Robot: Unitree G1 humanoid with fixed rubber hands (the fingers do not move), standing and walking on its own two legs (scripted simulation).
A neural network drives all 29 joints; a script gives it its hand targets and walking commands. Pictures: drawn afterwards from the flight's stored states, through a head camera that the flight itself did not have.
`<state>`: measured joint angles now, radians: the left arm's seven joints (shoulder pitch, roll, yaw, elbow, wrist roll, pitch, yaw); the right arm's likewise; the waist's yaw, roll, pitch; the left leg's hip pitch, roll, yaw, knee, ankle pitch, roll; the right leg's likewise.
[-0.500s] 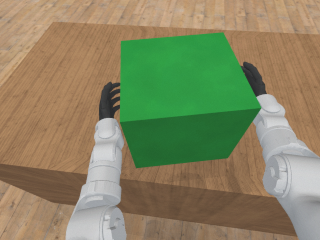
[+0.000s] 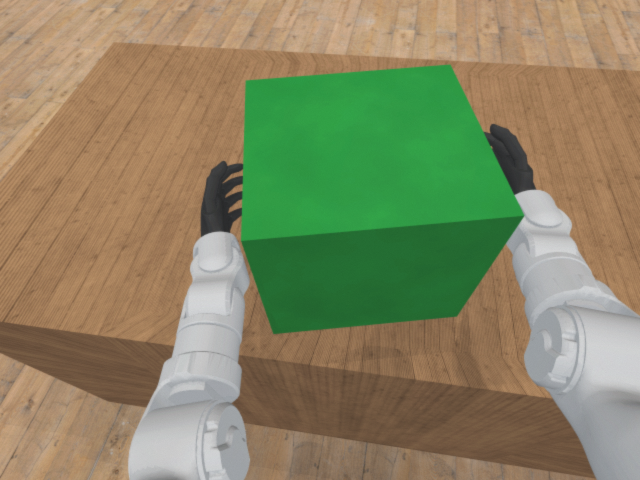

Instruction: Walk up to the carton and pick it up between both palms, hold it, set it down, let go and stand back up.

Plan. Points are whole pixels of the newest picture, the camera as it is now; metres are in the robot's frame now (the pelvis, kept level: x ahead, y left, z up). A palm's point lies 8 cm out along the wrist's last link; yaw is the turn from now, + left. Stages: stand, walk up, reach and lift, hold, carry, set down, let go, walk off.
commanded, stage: reach and lift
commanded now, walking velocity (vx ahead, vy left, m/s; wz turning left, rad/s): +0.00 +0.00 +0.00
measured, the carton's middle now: (357, 205) +0.47 +0.01 +0.04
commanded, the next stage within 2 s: none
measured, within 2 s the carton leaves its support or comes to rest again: leaves its support in 0.56 s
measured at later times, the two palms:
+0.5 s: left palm (194, 253) +0.35 +0.20 +0.08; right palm (501, 213) +0.42 -0.16 +0.10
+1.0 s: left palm (184, 227) +0.36 +0.20 +0.12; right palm (521, 206) +0.40 -0.16 +0.14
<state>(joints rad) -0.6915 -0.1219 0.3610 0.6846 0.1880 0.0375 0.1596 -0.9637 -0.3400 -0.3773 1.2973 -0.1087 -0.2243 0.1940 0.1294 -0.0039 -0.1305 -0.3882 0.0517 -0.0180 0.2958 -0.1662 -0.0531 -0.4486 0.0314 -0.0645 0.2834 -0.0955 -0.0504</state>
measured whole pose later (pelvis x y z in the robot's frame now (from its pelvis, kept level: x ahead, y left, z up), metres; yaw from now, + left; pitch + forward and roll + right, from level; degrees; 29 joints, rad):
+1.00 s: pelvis -0.02 +0.02 +0.00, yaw +2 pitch +4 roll +0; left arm -0.65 0.01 0.24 0.64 0.12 0.21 0.13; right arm -0.84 -0.26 -0.18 1.13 0.06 -0.07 0.06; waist 0.02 -0.03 -0.08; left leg -0.21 0.03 0.00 0.30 -0.15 -0.02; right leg -0.24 0.00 -0.09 0.26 -0.08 -0.02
